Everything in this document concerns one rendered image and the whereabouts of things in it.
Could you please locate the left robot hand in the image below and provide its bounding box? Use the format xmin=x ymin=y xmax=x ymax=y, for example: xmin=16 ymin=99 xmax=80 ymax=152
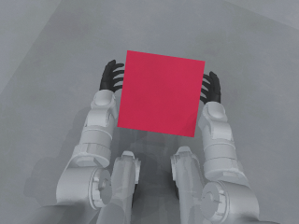
xmin=99 ymin=60 xmax=125 ymax=93

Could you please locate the robot right upper arm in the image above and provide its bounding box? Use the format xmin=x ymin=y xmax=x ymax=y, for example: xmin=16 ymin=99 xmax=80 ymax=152
xmin=200 ymin=179 xmax=280 ymax=224

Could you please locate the robot left thigh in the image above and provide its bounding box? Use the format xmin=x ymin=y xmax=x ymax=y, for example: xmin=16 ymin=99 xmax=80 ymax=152
xmin=96 ymin=155 xmax=141 ymax=224

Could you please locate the right robot hand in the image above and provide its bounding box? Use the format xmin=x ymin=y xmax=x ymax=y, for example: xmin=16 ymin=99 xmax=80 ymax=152
xmin=200 ymin=71 xmax=221 ymax=105

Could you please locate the robot left upper arm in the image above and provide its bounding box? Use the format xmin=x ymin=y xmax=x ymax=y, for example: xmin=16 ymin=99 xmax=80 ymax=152
xmin=16 ymin=165 xmax=113 ymax=224

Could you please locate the right robot forearm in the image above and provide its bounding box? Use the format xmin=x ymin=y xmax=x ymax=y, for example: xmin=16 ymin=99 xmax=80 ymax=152
xmin=198 ymin=101 xmax=260 ymax=213

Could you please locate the robot right shin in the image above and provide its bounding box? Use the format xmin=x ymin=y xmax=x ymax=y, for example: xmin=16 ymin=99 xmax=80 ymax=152
xmin=175 ymin=146 xmax=200 ymax=187

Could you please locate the carton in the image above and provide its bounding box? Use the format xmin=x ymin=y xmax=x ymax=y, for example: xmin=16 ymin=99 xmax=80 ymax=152
xmin=117 ymin=50 xmax=206 ymax=137

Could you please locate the left robot forearm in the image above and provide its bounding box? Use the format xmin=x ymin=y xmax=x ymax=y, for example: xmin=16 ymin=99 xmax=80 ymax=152
xmin=56 ymin=90 xmax=119 ymax=200

